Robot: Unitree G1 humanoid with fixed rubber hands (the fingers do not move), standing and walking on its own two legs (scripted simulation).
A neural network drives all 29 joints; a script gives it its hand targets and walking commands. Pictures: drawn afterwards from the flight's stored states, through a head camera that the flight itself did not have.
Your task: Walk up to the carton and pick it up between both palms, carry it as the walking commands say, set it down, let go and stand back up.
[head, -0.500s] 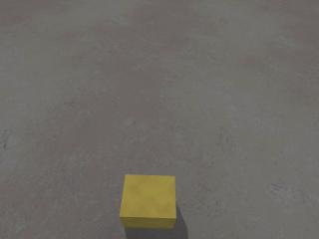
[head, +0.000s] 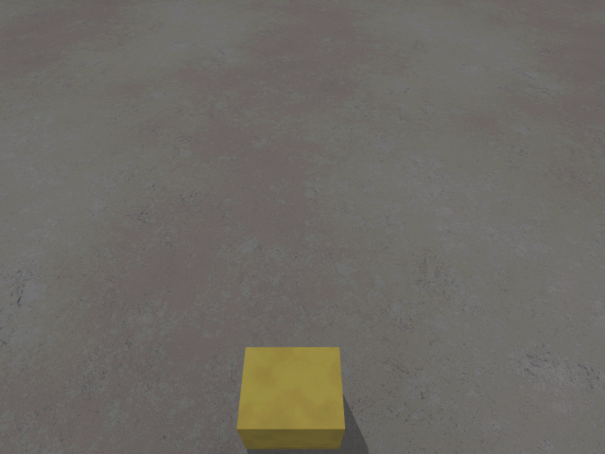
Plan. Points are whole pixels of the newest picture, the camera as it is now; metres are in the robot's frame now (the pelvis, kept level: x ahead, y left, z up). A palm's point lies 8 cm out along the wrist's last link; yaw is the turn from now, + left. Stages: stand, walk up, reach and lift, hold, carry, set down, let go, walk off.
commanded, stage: walk up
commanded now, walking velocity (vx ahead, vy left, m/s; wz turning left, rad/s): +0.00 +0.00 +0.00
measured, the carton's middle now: (292, 398) +0.42 +0.04 -0.67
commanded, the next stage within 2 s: stand in 0.08 s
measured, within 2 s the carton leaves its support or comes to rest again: neither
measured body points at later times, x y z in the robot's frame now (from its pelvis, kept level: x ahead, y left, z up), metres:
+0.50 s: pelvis +0.00 -0.02 +0.00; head +0.01 -0.03 +0.45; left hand -0.01 +0.19 -0.16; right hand -0.02 -0.23 -0.17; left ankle +0.00 +0.11 -0.75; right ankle -0.02 -0.12 -0.75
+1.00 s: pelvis +0.01 -0.03 +0.00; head +0.02 -0.04 +0.45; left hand -0.03 +0.18 -0.16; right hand -0.04 -0.23 -0.17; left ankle +0.00 +0.11 -0.75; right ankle -0.02 -0.12 -0.75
